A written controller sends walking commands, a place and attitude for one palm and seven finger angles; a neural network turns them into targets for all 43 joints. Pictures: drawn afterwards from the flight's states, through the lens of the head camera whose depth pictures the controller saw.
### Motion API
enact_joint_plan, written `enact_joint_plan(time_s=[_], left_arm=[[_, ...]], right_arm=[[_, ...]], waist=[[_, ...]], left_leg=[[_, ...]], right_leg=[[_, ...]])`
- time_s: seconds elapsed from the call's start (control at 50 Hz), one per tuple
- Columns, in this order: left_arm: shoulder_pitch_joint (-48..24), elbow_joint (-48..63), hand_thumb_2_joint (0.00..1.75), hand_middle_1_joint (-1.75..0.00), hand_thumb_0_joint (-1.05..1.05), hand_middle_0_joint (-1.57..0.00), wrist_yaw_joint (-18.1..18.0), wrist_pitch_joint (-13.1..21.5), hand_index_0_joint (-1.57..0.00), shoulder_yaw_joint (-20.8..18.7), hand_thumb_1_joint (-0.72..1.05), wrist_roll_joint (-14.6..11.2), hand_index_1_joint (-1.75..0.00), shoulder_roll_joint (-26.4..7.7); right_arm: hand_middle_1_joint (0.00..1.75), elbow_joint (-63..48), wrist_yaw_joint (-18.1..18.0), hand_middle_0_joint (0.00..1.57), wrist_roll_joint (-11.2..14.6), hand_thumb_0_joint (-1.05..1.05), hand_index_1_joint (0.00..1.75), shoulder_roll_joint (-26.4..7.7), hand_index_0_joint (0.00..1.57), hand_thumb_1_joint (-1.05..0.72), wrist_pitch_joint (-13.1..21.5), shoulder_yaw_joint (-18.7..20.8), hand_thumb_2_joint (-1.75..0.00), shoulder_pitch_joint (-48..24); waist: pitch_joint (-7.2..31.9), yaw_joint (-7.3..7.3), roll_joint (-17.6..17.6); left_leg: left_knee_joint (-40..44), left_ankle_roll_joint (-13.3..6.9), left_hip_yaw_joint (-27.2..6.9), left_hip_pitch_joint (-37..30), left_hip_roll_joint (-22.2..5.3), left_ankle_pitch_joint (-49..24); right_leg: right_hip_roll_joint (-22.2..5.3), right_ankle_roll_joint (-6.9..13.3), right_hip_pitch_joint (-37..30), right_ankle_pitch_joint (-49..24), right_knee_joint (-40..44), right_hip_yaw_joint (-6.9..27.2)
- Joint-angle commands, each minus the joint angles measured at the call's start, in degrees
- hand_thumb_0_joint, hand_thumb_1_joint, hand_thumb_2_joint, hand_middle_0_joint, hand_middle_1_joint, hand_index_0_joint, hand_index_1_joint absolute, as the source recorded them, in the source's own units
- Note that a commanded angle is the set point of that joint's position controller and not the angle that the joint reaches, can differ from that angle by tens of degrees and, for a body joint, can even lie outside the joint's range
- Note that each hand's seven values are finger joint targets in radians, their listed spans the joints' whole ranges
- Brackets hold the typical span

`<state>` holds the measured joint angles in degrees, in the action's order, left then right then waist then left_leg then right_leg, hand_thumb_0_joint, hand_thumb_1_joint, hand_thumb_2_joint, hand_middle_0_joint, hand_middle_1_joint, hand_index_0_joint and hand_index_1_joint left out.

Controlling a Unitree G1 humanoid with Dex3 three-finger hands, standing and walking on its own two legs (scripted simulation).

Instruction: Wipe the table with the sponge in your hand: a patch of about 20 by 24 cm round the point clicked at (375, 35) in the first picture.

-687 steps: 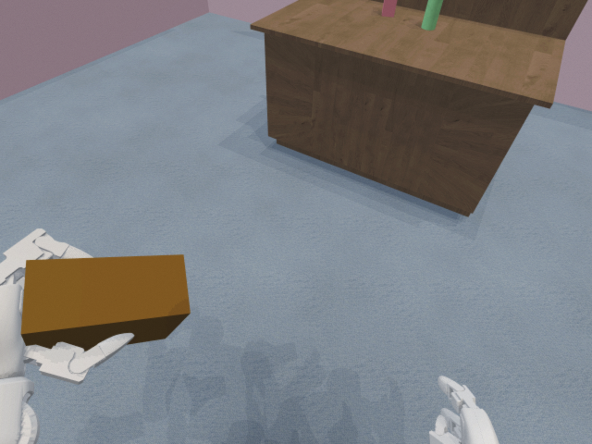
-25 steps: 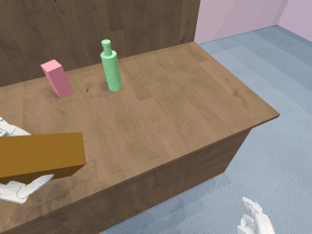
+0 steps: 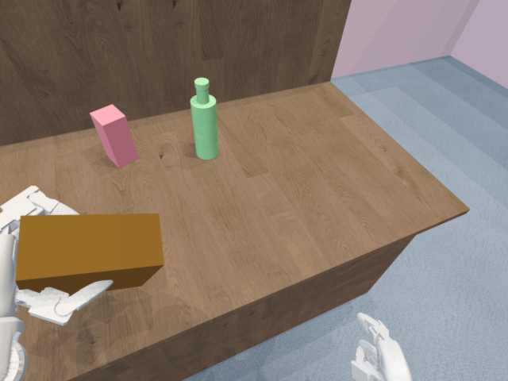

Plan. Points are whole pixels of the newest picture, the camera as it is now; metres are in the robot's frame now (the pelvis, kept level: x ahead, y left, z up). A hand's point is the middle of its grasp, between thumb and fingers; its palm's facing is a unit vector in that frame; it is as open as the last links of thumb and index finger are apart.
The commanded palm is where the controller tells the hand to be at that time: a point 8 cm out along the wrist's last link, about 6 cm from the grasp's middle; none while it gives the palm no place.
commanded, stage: shuffle to correct the standing spot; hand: left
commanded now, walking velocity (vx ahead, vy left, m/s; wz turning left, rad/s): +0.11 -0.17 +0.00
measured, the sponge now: (113, 255) +0.23 +0.20 +0.13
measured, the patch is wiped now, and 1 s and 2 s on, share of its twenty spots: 0.00 0.00 0.00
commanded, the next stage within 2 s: come to a stop and stand still in 0.22 s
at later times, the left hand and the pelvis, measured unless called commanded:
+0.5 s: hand (145, 232) +0.25 +0.16 +0.16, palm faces +0.36 -0.86 -0.35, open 9.9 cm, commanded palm +0.19 +0.21 +0.17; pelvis +0.03 -0.07 -0.01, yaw -1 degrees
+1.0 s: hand (134, 267) +0.21 +0.16 +0.16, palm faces +0.40 -0.84 -0.36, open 9.9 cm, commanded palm +0.15 +0.20 +0.17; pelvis -0.01 -0.08 +0.00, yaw +0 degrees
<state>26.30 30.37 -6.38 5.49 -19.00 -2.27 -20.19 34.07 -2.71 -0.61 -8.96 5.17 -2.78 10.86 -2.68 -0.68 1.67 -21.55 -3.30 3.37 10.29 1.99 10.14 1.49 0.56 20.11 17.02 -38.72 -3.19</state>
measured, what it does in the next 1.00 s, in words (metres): steps on the spot: right foot, then left foot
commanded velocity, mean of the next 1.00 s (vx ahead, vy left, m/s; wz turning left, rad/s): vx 0.02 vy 0.01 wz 0.00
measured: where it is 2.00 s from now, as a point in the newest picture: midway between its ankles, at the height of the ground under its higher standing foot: outside the picture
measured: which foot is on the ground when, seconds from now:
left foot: down 0.00-0.56, up 0.58-0.90, down 0.92-1.00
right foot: up 0.00-0.08, down 0.10-1.00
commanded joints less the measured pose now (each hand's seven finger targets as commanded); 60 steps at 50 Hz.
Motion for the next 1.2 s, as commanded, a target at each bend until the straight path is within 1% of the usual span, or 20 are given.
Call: enact_joint_plan(time_s=[0.0,0.04,0.12,0.14,0.18,0.3,0.34,0.38,0.46,0.52,0.56,0.62,0.64,0.72,0.76,0.84,0.92,0.98,1.12,1.18], left_arm=[[-2.9,16.4,1.3,-1.6,0.0,-1.2,-1.1,5.0,-1.2,-7.6,0.1,-0.7,-1.6,-11.8],[-2.2,14.2,1.3,-1.6,0.0,-1.2,-1.1,5.0,-1.2,-9.7,0.1,-1.0,-1.6,-13.5],[-2.5,6.5,1.3,-1.6,0.0,-1.2,-1.2,4.2,-1.2,-10.5,0.1,-1.7,-1.6,-11.9],[-0.4,4.9,1.3,-1.6,0.0,-1.2,-0.8,3.5,-1.2,-8.6,0.1,-1.9,-1.6,-9.4],[0.8,3.1,1.3,-1.6,0.0,-1.2,-0.5,2.2,-1.2,-7.4,0.1,-2.6,-1.6,-8.2],[-10.4,8.2,1.3,-1.6,0.0,-1.2,-1.6,1.7,-1.2,-4.6,0.1,-1.8,-1.6,-9.1],[-13.0,12.5,1.3,-1.6,0.0,-1.2,-2.3,2.3,-1.2,-6.3,0.1,-1.6,-1.6,-12.0],[-9.6,12.3,1.3,-1.6,0.0,-1.2,-3.0,2.9,-1.2,-7.0,0.1,-1.6,-1.6,-11.4],[0.9,10.1,1.3,-1.6,0.0,-1.2,-3.7,3.6,-1.2,-10.3,0.1,-2.4,-1.6,-11.4],[5.0,8.5,1.3,-1.6,0.0,-1.2,-3.2,4.2,-1.2,-9.8,0.1,-2.9,-1.6,-9.6],[6.0,6.8,1.3,-1.6,0.0,-1.2,-2.8,4.4,-1.2,-9.1,0.1,-3.0,-1.6,-8.8],[3.6,5.5,1.3,-1.6,0.0,-1.2,-2.7,4.9,-1.2,-7.8,0.1,-2.9,-1.6,-8.2],[2.4,5.5,1.3,-1.6,0.0,-1.2,-2.9,4.9,-1.2,-8.5,0.1,-2.9,-1.6,-9.5],[-2.3,7.2,1.3,-1.6,0.0,-1.2,-3.1,4.9,-1.2,-6.5,0.1,-2.3,-1.6,-8.6],[-4.8,8.4,1.3,-1.6,0.0,-1.2,-3.4,4.6,-1.2,-5.7,0.1,-2.2,-1.6,-8.6],[-6.4,10.3,1.3,-1.6,0.0,-1.2,-3.9,4.0,-1.2,-6.4,0.1,-2.0,-1.6,-10.3],[-3.6,9.3,1.3,-1.6,0.0,-1.2,-3.4,3.9,-1.2,-5.7,0.1,-1.9,-1.6,-8.6],[0.1,9.7,1.3,-1.6,0.0,-1.2,-3.0,3.8,-1.2,-7.0,0.1,-2.0,-1.6,-9.7],[-1.3,6.6,1.3,-1.6,0.0,-1.2,-2.9,3.1,-1.2,-6.1,0.1,-1.9,-1.6,-8.7],[-4.4,6.2,1.3,-1.6,0.0,-1.2,-3.2,3.1,-1.2,-5.0,0.1,-1.5,-1.6,-8.8]], right_arm=[[0.3,-9.4,-1.1,0.2,0.1,0.0,0.3,-8.8,0.2,-0.9,2.7,3.7,-0.9,-5.9],[0.3,-9.5,-1.4,0.2,0.2,0.0,0.3,-8.8,0.2,-0.9,2.1,3.7,-0.9,-6.4],[0.3,-9.3,-1.6,0.2,0.4,0.0,0.3,-9.0,0.2,-0.9,0.4,4.0,-0.9,-6.2],[0.3,-9.3,-1.3,0.2,1.1,0.0,0.3,-8.7,0.2,-0.9,0.3,4.3,-0.9,-5.8],[0.3,-9.6,-1.1,0.2,1.2,0.0,0.3,-9.6,0.2,-0.9,-0.3,4.7,-0.9,-5.1],[0.3,-9.3,-1.5,0.2,1.0,0.0,0.3,-9.7,0.2,-0.9,0.0,3.6,-0.9,-7.8],[0.3,-8.6,-1.7,0.2,0.9,0.0,0.3,-10.1,0.2,-0.9,0.4,3.8,-0.9,-8.7],[0.3,-8.7,-1.4,0.2,0.8,0.0,0.3,-9.9,0.2,-0.9,0.7,4.0,-0.9,-8.6],[0.3,-9.2,-0.5,0.2,1.4,0.0,0.3,-9.5,0.2,-0.9,-0.7,4.5,-0.9,-8.9],[0.3,-10.3,-0.1,0.2,1.7,0.0,0.3,-9.8,0.2,-0.9,-2.0,4.8,-0.9,-8.9],[0.3,-10.3,0.0,0.2,1.8,0.0,0.3,-9.8,0.2,-0.9,-2.2,4.8,-0.9,-9.1],[0.3,-10.0,0.1,0.2,1.9,0.0,0.3,-10.7,0.2,-0.9,-2.0,5.1,-0.9,-8.2],[0.3,-9.4,0.2,0.2,1.8,0.0,0.3,-10.7,0.2,-0.9,-2.0,5.2,-0.9,-8.9],[0.3,-9.7,-0.1,0.2,1.6,0.0,0.3,-10.5,0.2,-0.9,-1.8,5.1,-0.9,-8.6],[0.3,-9.2,-0.2,0.2,1.5,0.0,0.3,-9.8,0.2,-0.9,-1.7,4.8,-0.9,-9.0],[0.3,-8.7,-0.5,0.2,1.2,0.0,0.3,-11.0,0.2,-0.9,-1.7,5.6,-0.9,-9.3],[0.3,-9.5,-0.8,0.2,1.2,0.0,0.3,-11.0,0.2,-0.9,-2.6,5.6,-0.9,-8.1],[0.3,-10.2,-0.9,0.2,1.2,0.0,0.3,-10.0,0.2,-0.9,-2.8,4.7,-0.9,-8.5],[0.3,-9.5,-1.1,0.2,1.4,0.0,0.3,-10.5,0.2,-0.9,-2.4,4.8,-0.9,-6.9],[0.3,-8.5,-1.6,0.2,1.0,0.0,0.3,-11.1,0.2,-0.9,-1.9,4.6,-0.9,-6.9]], waist=[[10.6,0.75,-15.3],[10.5,0.87,-13.7],[10.6,1.27,-3.9],[10.8,1.52,0.7],[9.9,1.54,3.2],[4.4,1.18,-3.1],[5.1,1.02,-7.2],[8.1,0.26,-7.4],[12.7,-0.47,-3.8],[12.7,-0.67,-1.3],[11.4,-0.53,0.0],[10.3,-0.25,2.3],[10.7,-0.49,2.6],[10.1,-0.13,3.5],[9.3,-0.1,2.4],[8.7,-0.05,-1.2],[9.2,0.29,-2.4],[10.5,0.48,-8.3],[6.0,1.15,0.6],[6.1,1.65,-2.0]], left_leg=[[5.8,5.3,-9.9,-6.8,-12.8,-17.9],[4.9,5.7,-10.1,-4.5,-12.9,-14.3],[0.6,4.3,-9.0,4.7,-11.0,-4.4],[-0.4,3.8,-8.0,4.8,-9.3,-1.1],[-2.8,2.2,-6.7,2.9,-7.9,4.8],[-2.0,0.0,-7.1,3.4,-7.6,12.0],[-3.4,0.2,-6.3,2.4,-6.6,6.5],[-5.9,0.7,-5.3,2.3,-5.4,-0.7],[-9.1,1.5,-4.0,6.1,-3.6,-4.5],[-11.0,1.4,-4.4,10.5,-3.1,0.6],[-11.6,1.3,-5.2,11.1,-3.5,3.0],[-14.3,1.1,-5.1,11.5,-2.7,6.1],[-14.1,0.9,-5.2,10.0,-2.9,6.3],[-12.8,0.6,-4.0,7.2,-1.7,5.7],[-9.1,0.2,-3.6,2.0,-1.7,3.8],[-3.8,-0.6,-4.8,-5.1,-3.4,2.1],[-1.1,0.0,-5.6,-3.9,-4.6,-1.3],[-0.6,0.5,-6.3,-0.5,-4.6,-2.0],[-6.2,1.4,-5.1,-1.0,-2.7,6.8],[-4.9,1.4,-6.0,-2.6,-2.7,8.0]], right_leg=[[1.0,0.4,-5.0,-2.7,10.4,-1.7],[1.1,0.7,-8.8,-5.4,15.7,-1.3],[-2.5,2.8,-18.1,-14.2,18.4,3.8],[-3.4,3.6,-16.9,-13.7,18.2,5.8],[-5.9,4.8,-11.3,-7.9,20.5,10.6],[-5.9,3.3,-4.4,5.3,25.9,14.1],[-6.9,2.3,-6.6,-1.6,26.3,14.8],[-8.6,0.6,-12.5,-13.4,25.0,14.6],[-11.3,-6.5,-24.4,-37.4,22.2,12.6],[-11.9,-6.4,-28.0,-46.5,20.1,10.9],[-12.9,-5.6,-25.8,-44.5,20.4,11.4],[-13.4,-8.3,-22.9,-41.2,22.3,12.5],[-14.0,-7.6,-22.0,-39.3,23.0,13.9],[-12.8,-8.3,-19.4,-31.1,24.7,12.7],[-12.4,-7.1,-15.4,-21.6,27.0,13.0],[-8.7,-8.5,-10.7,-10.8,30.3,12.6],[-6.2,-8.2,-13.9,-13.3,29.0,9.0],[-5.5,-5.6,-17.5,-16.5,25.8,7.1],[-6.7,-6.1,-5.8,9.4,35.8,10.9],[-6.0,-4.7,-3.6,10.7,34.8,9.4]])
